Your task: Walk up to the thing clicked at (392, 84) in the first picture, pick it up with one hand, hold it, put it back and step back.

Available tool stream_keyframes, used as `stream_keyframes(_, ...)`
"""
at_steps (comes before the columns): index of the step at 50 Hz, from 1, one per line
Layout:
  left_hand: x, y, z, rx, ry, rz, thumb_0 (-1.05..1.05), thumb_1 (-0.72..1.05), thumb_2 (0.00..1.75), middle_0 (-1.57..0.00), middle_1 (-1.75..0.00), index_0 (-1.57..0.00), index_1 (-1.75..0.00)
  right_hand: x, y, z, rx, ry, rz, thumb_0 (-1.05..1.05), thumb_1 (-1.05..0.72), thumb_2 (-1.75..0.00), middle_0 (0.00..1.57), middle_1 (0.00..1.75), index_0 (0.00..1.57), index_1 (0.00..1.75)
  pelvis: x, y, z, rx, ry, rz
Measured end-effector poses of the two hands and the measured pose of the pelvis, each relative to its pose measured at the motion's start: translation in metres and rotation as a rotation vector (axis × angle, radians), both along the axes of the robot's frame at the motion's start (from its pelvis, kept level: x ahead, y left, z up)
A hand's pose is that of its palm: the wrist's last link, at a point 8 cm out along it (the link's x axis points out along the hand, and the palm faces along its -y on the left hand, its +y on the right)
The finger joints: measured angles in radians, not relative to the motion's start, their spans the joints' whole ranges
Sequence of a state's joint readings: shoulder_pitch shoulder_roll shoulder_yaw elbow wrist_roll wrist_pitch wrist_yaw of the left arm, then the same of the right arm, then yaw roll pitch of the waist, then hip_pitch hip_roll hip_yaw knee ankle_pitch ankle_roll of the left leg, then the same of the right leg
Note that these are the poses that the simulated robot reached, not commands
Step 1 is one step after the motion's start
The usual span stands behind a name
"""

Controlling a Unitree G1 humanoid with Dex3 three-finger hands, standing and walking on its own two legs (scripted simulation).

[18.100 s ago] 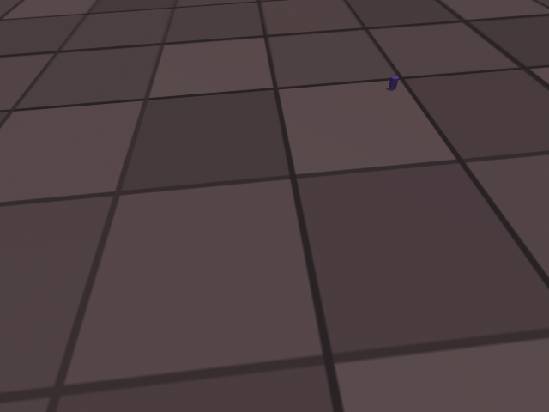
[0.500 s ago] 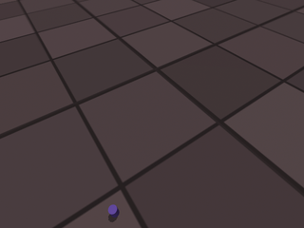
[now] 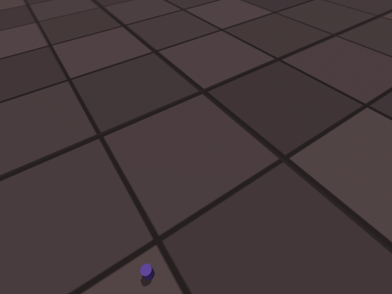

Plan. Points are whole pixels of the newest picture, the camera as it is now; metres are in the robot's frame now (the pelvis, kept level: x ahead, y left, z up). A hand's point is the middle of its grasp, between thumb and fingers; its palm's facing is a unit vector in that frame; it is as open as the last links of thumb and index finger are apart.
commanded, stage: stand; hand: left
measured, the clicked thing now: (147, 272) +0.36 +0.29 -0.74
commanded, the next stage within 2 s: walk up in 0.80 s
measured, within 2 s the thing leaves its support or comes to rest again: neither
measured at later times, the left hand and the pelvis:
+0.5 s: hand out of the picture +0.07 +0.25 -0.16, palm faces -0.02 -0.94 -0.34, open 7.4 cm; pelvis +0.00 +0.00 +0.00, yaw +0 degrees
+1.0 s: hand out of the picture +0.07 +0.29 -0.16, palm faces +0.00 -0.91 -0.41, open 7.4 cm; pelvis -0.03 +0.02 -0.01, yaw +1 degrees
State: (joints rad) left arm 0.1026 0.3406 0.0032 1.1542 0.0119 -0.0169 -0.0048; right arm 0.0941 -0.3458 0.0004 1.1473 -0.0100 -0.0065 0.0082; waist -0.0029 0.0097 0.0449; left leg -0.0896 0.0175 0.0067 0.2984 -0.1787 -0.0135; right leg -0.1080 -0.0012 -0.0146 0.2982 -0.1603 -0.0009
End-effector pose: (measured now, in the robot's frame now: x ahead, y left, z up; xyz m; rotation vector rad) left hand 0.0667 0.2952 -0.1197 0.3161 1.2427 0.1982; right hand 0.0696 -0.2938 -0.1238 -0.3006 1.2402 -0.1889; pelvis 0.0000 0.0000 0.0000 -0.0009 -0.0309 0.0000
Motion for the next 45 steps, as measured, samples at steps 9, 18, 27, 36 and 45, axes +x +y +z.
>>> stream_keyframes(9,-0.004,-0.001,0.000,-0.003,-0.001,-0.001,0.00,0.90,0.89,-0.21,-0.30,-0.21,-0.30,-0.007,-0.002,0.000,-0.003,0.008,-0.003,0.00,-0.91,-0.90,0.21,0.30,0.20,0.30,-0.002,0.000,0.000,0.001,-0.003,0.000)
stream_keyframes(18,-0.004,-0.001,0.000,-0.001,-0.002,-0.003,0.00,0.90,0.89,-0.21,-0.30,-0.21,-0.30,-0.010,-0.002,-0.001,-0.002,0.015,-0.001,0.00,-0.91,-0.90,0.21,0.30,0.20,0.30,-0.002,-0.001,0.000,0.001,-0.001,0.001)
stream_keyframes(27,-0.002,0.001,0.001,0.002,-0.002,-0.002,0.00,0.90,0.89,-0.21,-0.30,-0.21,-0.30,-0.009,-0.002,-0.001,-0.004,0.016,-0.001,0.00,-0.91,-0.90,0.21,0.30,0.20,0.30,0.000,0.000,0.000,0.002,-0.002,0.001)
stream_keyframes(36,0.000,0.001,0.001,0.004,-0.004,-0.002,0.00,0.90,0.89,-0.21,-0.30,-0.21,-0.30,-0.004,-0.002,0.000,-0.004,0.009,0.005,0.00,-0.91,-0.90,0.21,0.30,0.20,0.30,0.001,-0.001,0.000,0.002,0.001,0.002)
stream_keyframes(45,0.001,0.009,0.002,0.028,-0.024,0.021,0.00,0.90,0.89,-0.21,-0.30,-0.21,-0.30,-0.001,-0.009,-0.004,-0.018,0.023,-0.002,0.00,-0.91,-0.90,0.21,0.30,0.20,0.30,-0.009,0.003,-0.005,-0.001,0.003,0.011)
